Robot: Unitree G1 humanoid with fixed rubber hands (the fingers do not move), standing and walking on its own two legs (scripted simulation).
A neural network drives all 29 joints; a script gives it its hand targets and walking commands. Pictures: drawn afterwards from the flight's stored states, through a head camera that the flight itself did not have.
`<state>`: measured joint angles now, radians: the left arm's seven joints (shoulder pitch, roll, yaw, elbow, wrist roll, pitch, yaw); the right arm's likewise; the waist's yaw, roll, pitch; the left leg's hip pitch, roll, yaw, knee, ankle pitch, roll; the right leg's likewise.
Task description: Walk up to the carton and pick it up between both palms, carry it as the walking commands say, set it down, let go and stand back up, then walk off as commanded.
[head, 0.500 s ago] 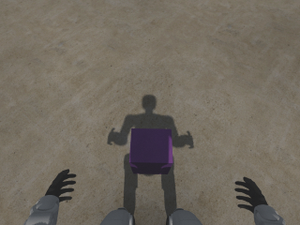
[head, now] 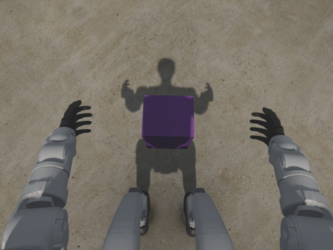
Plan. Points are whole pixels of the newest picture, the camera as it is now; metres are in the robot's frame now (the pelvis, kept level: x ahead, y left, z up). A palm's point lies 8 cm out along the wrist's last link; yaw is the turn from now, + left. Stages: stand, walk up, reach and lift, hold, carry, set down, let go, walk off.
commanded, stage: reach and lift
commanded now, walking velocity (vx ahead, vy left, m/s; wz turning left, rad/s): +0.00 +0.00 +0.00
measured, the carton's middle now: (167, 125) +0.52 -0.01 -0.55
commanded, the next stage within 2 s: none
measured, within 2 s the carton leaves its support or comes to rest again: neither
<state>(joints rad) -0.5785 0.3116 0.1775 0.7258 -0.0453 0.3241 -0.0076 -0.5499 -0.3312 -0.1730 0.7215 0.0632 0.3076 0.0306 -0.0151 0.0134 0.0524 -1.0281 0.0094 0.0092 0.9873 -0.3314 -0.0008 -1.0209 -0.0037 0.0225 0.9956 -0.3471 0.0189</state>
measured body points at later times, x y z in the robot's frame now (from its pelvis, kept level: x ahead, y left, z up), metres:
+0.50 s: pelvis +0.00 +0.00 -0.04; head +0.29 -0.01 +0.30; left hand +0.51 +0.20 -0.14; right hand +0.51 -0.24 -0.14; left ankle +0.07 +0.12 -0.66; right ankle +0.06 -0.13 -0.66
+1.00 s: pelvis -0.02 +0.00 -0.07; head +0.35 -0.01 +0.16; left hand +0.54 +0.19 -0.22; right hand +0.54 -0.24 -0.23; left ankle +0.07 +0.12 -0.66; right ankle +0.07 -0.13 -0.66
